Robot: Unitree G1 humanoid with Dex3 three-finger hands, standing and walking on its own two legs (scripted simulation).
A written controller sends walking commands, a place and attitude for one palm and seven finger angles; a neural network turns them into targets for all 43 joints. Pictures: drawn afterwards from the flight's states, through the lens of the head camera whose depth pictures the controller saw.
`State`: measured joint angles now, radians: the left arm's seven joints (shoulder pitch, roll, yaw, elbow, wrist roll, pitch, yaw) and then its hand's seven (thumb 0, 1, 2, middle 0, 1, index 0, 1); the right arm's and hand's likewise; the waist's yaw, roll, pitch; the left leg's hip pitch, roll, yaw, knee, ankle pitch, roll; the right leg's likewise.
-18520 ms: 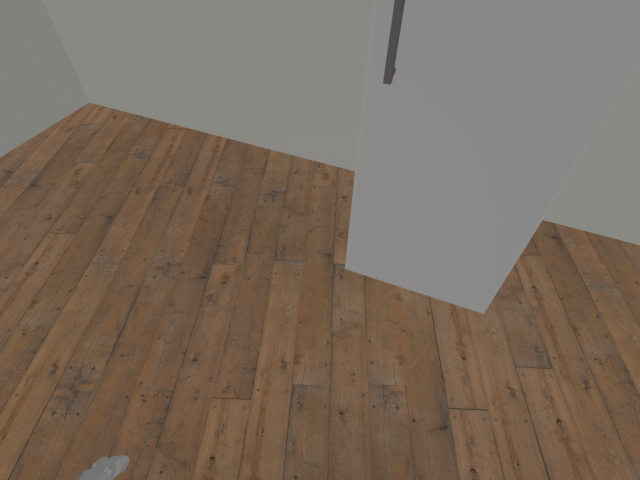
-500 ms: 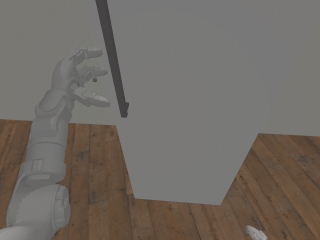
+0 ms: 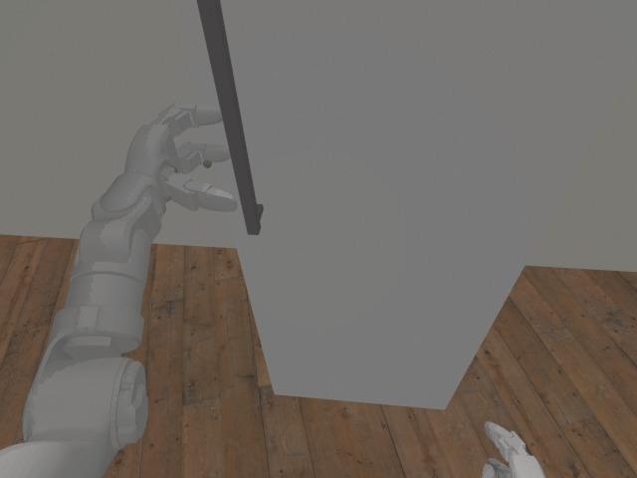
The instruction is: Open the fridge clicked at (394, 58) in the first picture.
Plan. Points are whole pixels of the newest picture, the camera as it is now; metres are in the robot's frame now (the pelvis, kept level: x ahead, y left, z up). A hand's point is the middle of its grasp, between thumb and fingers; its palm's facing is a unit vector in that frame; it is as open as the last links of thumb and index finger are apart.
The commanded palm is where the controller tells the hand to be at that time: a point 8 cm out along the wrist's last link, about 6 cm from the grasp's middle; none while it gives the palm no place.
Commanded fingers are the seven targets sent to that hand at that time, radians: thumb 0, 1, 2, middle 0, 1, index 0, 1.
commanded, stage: feel for the door with the fingertips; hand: left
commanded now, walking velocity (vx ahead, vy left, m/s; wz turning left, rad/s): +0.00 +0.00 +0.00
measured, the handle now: (233, 97) +0.47 +0.13 +0.27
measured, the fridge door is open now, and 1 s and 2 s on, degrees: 0 0 0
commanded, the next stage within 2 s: slide the fingers in behind the handle in 0.46 s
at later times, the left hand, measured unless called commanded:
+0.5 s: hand (210, 153) +0.43 +0.15 +0.22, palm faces -0.05 -1.00 +0.01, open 13.9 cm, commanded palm +0.42 +0.21 +0.21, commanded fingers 0.00 -0.50 0.30 -0.30 -1.20 -0.30 -1.20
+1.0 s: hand (223, 163) +0.43 +0.14 +0.21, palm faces -0.06 -1.00 +0.02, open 13.9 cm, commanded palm +0.40 +0.19 +0.21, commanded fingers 0.00 -0.50 0.30 -0.30 -1.20 -0.30 -1.20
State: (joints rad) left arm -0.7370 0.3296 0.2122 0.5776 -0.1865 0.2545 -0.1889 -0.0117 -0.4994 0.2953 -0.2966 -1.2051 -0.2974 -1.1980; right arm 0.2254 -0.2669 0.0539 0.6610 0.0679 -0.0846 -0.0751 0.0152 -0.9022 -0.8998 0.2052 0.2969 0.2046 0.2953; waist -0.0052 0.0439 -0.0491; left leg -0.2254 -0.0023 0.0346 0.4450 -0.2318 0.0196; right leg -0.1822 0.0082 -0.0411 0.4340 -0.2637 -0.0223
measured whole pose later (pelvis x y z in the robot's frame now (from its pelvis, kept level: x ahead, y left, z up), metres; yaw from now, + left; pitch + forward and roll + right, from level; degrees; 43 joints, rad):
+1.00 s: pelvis -0.01 +0.00 +0.00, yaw -1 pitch +1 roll +0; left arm -0.80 0.31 0.23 0.73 -0.18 0.13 -0.17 -0.01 -0.50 0.30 -0.31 -1.21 -0.31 -1.20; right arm 0.30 -0.26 0.05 0.69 0.06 -0.09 -0.07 0.02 -0.90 -0.90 0.21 0.30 0.20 0.30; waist -0.03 0.04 -0.05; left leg -0.25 0.00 0.05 0.45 -0.22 0.02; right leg -0.21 0.01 -0.03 0.44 -0.25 -0.02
